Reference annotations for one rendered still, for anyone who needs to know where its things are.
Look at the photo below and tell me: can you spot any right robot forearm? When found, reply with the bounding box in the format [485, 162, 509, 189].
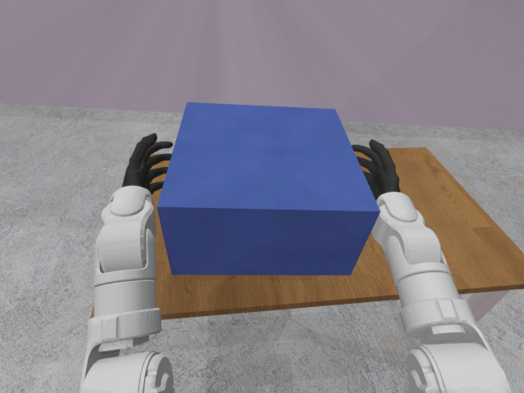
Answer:
[372, 192, 512, 393]

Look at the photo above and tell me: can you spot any table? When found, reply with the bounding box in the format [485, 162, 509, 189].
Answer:
[90, 147, 524, 345]

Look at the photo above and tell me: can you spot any left robot forearm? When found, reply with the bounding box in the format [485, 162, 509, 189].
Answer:
[79, 186, 161, 393]

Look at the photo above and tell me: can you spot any right robot upper arm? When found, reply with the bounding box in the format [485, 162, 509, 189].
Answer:
[406, 342, 510, 393]

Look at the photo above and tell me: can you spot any left robot upper arm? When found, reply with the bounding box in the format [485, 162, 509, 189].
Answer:
[81, 351, 175, 393]

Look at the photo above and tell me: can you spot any robot left hand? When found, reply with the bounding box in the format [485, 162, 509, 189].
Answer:
[122, 133, 173, 194]

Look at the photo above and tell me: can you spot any robot right hand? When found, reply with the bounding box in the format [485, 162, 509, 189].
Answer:
[352, 139, 400, 200]

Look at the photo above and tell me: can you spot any carton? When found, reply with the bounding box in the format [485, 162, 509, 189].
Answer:
[157, 102, 381, 275]

